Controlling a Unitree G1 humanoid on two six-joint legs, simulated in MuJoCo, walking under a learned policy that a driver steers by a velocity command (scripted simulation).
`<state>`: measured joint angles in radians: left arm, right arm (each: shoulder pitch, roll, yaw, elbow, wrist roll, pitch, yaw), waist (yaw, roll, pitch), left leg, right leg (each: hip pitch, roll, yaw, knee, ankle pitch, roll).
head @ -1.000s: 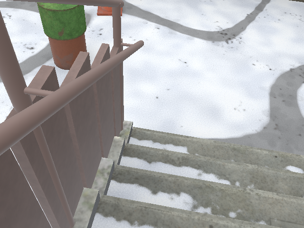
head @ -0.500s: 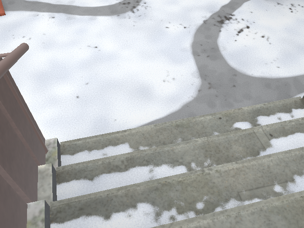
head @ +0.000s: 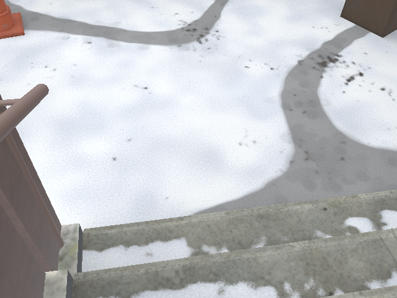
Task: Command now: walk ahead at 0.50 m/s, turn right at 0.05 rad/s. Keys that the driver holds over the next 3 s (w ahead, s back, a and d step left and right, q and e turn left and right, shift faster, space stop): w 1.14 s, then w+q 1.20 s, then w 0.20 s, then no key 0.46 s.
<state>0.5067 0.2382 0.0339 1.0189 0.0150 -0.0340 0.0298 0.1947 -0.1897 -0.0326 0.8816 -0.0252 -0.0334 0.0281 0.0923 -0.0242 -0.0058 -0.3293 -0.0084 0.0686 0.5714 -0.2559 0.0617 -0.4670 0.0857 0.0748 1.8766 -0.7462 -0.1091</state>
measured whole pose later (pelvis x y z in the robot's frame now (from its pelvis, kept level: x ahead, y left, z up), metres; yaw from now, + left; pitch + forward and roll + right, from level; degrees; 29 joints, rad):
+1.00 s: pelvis +0.55 -0.03 -0.25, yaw +0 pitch -1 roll -3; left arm 0.49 0.20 0.02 1.03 0.05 -0.06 0.04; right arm 0.08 -0.21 -0.04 0.91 0.00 -0.03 0.02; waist 0.10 0.04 -0.02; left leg -0.42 0.04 -0.02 0.49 0.26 0.04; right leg -0.18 0.09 -0.09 1.07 -0.88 -0.08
